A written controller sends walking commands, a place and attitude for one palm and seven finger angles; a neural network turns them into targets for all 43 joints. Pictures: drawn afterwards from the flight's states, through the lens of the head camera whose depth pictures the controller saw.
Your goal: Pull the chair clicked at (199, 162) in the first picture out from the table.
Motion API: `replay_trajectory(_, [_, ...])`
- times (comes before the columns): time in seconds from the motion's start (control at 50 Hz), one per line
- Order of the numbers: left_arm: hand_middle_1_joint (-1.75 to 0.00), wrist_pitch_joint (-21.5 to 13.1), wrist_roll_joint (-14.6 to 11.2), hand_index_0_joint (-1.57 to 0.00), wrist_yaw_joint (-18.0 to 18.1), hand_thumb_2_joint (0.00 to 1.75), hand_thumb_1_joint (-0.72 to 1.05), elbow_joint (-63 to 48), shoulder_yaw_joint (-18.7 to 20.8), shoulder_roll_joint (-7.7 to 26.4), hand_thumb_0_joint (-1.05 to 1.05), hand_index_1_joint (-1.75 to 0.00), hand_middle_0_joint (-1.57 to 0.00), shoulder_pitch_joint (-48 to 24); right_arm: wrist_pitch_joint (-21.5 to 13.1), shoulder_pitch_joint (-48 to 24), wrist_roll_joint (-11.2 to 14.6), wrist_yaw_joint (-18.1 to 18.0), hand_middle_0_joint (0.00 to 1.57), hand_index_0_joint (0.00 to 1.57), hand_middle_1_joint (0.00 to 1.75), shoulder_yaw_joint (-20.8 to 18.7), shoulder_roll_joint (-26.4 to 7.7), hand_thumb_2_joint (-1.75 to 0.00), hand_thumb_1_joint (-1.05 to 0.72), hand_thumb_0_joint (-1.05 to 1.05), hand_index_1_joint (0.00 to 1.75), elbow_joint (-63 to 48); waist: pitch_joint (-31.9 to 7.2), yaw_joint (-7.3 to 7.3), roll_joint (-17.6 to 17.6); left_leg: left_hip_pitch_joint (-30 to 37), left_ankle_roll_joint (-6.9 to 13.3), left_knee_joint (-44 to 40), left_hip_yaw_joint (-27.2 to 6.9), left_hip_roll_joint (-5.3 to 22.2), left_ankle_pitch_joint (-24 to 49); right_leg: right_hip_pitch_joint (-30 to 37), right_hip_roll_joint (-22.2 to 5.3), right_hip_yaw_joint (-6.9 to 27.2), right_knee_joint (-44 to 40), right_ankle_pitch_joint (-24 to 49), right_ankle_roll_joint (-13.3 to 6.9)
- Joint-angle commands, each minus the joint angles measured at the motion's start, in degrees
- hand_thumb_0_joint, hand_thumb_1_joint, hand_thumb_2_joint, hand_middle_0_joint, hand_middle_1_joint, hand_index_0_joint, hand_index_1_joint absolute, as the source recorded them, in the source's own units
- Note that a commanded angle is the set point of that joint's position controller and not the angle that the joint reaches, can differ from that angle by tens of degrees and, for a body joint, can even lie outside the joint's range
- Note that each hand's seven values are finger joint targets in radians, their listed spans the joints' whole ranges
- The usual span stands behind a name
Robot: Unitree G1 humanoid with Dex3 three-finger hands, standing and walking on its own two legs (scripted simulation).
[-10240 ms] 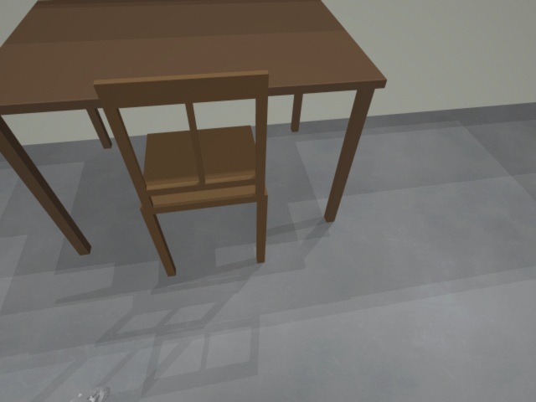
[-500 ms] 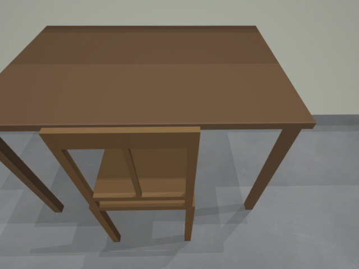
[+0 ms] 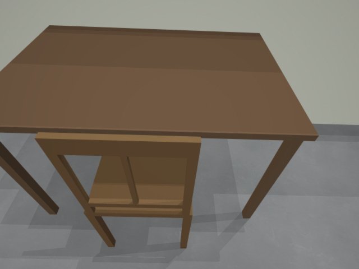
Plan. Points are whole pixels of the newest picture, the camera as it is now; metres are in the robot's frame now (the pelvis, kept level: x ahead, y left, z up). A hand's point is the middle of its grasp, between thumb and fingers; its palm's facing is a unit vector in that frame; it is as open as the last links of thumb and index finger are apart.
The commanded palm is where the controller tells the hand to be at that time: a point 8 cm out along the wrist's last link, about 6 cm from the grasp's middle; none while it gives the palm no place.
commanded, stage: look again from close up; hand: left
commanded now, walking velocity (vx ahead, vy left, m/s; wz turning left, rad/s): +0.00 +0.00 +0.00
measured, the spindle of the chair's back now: (130, 181) +0.38 +0.17 -0.11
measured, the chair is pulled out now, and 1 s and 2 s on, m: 0.00 0.00 0.00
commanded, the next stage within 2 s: none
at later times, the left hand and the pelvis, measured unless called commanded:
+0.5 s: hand out of the picture -0.01 +0.16 -0.18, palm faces +0.02 -0.99 -0.17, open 7.4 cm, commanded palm none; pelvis +0.00 +0.00 +0.00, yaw +0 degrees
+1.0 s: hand out of the picture -0.01 +0.16 -0.18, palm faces +0.02 -0.99 -0.15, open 7.4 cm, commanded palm none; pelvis +0.00 +0.00 +0.00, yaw +0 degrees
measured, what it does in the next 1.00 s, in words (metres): stands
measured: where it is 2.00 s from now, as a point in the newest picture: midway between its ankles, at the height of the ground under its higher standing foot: outside the picture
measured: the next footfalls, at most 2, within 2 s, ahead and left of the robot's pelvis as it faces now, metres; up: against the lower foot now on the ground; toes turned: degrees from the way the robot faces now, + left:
none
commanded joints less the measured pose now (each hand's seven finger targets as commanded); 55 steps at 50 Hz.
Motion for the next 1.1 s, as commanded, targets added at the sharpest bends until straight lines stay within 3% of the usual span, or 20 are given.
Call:
replay_trajectory(0.0, [-0.30, -0.8, -0.1, -0.20, 0.2, 0.90, 0.90, -1.5, 0.7, 4.9, 0.00, -0.30, -0.20, 3.0, -0.7, 3.5, -0.2, -0.4, 0.20, 0.20, 0.30, -0.8, -5.4, -0.90, -0.90, 0.00, 0.30, -1.0, 2.2, 0.05, 1.0, 1.0, -1.6, -3.6, -9.3, 9.3, 16.2, -3.1, -5.5, 5.4, -3.2, 10.4, -1.9])
replay_trajectory(0.2, [-0.30, -0.8, -0.1, -0.20, 0.2, 0.90, 0.90, -0.7, 0.5, 4.3, 0.00, -0.30, -0.20, 4.1, -0.8, 4.4, -0.1, -0.5, 0.20, 0.20, 0.30, -0.6, -4.7, -0.90, -0.90, 0.00, 0.30, 0.1, 2.3, 0.26, -0.1, 0.9, -1.4, -3.8, -9.4, 9.2, 15.2, -2.7, -5.5, 5.2, -3.7, 9.8, -1.9])
replay_trajectory(0.46, [-0.30, -0.8, -0.2, -0.20, 0.3, 0.90, 0.90, -0.3, 0.3, 3.5, 0.00, -0.30, -0.20, 5.0, -0.7, 5.4, 0.0, -0.6, 0.20, 0.20, 0.30, -0.6, -3.6, -0.90, -0.90, 0.00, 0.30, 1.1, 4.4, 0.38, 0.8, -0.7, -1.3, -4.2, -9.6, 9.2, 12.2, -3.8, -5.3, 5.2, -4.3, 7.4, -1.8])
replay_trajectory(0.74, [-0.30, -0.7, -0.2, -0.20, 0.2, 0.90, 0.90, -0.1, 0.2, 2.9, 0.00, -0.30, -0.20, 5.5, -0.8, 6.3, 0.1, -0.6, 0.20, 0.20, 0.30, -0.7, -3.0, -0.90, -0.90, 0.00, 0.30, 1.3, 4.0, 0.28, 0.9, -0.8, -1.0, -4.4, -9.7, 9.3, 10.4, -4.3, -4.9, 5.1, -4.4, 6.3, -1.8])
replay_trajectory(0.9, [-0.30, -0.8, -0.2, -0.20, 0.4, 0.90, 0.90, 0.1, 0.3, 2.5, 0.00, -0.30, -0.20, 5.9, -1.1, 6.9, 0.1, -0.8, 0.20, 0.20, 0.30, -0.7, -2.8, -0.90, -0.90, 0.00, 0.30, 1.7, 2.8, 0.22, 0.9, 0.3, -1.0, -3.8, -9.8, 9.5, 14.1, -4.0, -5.1, 4.9, -3.6, 8.1, -1.6])
replay_trajectory(1.08, [-0.30, -0.6, -0.1, -0.20, 0.4, 0.90, 0.90, 0.2, 0.2, 2.3, 0.00, -0.30, -0.20, 5.9, -1.0, 7.0, 0.1, -0.8, 0.20, 0.20, 0.30, -0.6, -2.5, -0.90, -0.90, 0.00, 0.30, 1.8, 4.5, 0.35, 0.6, -0.7, -0.9, -4.3, -10.0, 9.5, 12.9, -4.7, -5.0, 4.7, -3.6, 7.2, -1.5])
